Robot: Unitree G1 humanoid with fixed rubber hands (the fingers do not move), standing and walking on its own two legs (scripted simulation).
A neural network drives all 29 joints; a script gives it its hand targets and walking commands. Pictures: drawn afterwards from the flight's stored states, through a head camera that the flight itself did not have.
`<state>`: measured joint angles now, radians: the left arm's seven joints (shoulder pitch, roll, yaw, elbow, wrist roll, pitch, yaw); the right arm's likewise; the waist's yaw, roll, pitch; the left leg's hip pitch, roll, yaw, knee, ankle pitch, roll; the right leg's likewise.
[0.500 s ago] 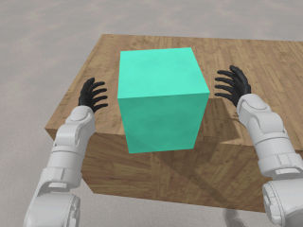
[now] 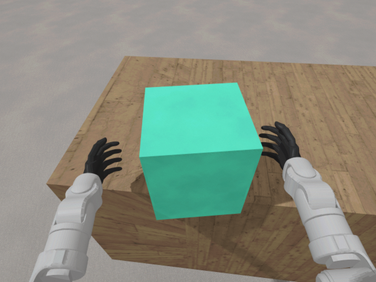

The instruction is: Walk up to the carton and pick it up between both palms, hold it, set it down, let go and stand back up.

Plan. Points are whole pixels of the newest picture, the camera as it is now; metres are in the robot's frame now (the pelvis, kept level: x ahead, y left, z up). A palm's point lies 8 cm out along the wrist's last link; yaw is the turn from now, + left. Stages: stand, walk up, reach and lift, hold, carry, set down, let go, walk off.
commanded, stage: let go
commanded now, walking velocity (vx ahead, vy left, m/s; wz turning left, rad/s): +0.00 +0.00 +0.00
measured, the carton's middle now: (195, 153) +0.39 +0.00 +0.05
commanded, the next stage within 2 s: stand in 0.04 s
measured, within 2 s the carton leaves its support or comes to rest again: neither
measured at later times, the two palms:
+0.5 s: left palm out of the picture +0.13 +0.26 -0.16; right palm (290, 209) +0.27 -0.20 -0.01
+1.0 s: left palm out of the picture +0.14 +0.29 -0.13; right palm (289, 209) +0.27 -0.20 -0.01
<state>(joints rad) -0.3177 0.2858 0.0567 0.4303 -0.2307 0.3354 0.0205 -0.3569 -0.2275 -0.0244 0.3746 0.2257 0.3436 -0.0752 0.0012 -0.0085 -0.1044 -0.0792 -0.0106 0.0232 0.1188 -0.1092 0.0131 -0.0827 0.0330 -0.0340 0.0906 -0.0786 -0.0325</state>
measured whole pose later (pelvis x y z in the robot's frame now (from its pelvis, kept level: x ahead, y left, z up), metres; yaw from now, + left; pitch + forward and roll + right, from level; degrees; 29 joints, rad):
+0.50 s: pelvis +0.09 +0.02 -0.02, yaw -1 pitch +8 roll -1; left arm 0.41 0.25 0.03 0.90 0.06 -0.05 -0.05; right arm 0.29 -0.20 0.03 0.36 0.01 -0.25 0.02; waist -0.06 -0.06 -0.22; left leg -0.16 -0.02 0.04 0.43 -0.36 0.03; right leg -0.20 0.01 -0.02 0.47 -0.34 0.00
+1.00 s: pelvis +0.07 +0.03 -0.01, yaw +1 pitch +5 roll +0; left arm 0.35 0.25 0.03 0.79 0.04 -0.03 0.01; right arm 0.24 -0.23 0.00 0.34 0.01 -0.18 -0.04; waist -0.04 -0.02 -0.15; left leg -0.16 -0.06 0.04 0.48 -0.30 0.02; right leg -0.17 -0.04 -0.06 0.48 -0.31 0.02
